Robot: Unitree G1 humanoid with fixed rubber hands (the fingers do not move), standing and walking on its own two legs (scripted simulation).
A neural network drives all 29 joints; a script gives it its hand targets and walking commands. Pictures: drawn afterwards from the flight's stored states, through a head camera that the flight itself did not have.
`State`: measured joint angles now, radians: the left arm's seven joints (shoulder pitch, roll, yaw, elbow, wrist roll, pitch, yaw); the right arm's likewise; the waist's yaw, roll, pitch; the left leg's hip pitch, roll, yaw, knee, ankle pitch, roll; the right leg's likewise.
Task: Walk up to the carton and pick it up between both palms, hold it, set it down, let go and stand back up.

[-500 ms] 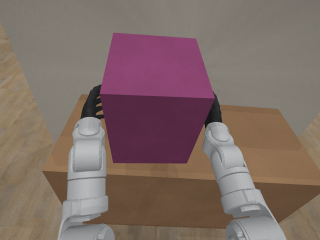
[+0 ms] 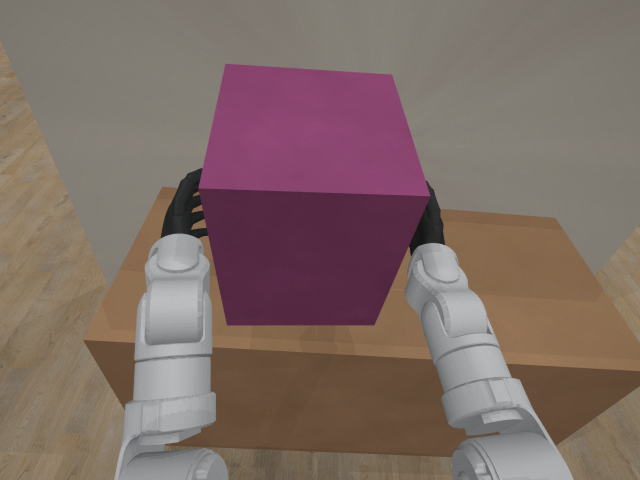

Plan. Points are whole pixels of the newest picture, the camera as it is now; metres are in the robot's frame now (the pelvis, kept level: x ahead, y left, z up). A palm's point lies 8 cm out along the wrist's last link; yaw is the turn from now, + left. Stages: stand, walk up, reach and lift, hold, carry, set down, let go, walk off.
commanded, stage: hold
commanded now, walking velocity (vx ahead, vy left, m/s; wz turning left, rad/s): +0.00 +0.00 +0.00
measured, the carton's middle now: (306, 205) +0.41 +0.01 +0.16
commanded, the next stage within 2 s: set down in 0.40 s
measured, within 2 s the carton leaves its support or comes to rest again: neither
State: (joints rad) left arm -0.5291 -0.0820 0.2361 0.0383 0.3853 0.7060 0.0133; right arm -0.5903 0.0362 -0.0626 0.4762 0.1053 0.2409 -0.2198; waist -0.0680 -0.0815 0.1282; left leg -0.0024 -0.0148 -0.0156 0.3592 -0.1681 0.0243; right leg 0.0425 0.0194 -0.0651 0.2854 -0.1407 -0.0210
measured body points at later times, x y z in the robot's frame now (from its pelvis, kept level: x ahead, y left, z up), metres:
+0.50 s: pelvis +0.00 +0.00 +0.00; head -0.03 +0.03 +0.45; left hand +0.37 +0.15 +0.16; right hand +0.37 -0.14 +0.15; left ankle +0.03 +0.10 -0.75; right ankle +0.03 -0.11 -0.75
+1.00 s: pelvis +0.03 +0.00 +0.00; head +0.01 +0.03 +0.45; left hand +0.39 +0.14 +0.10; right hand +0.39 -0.15 +0.13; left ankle +0.03 +0.10 -0.75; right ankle +0.03 -0.10 -0.75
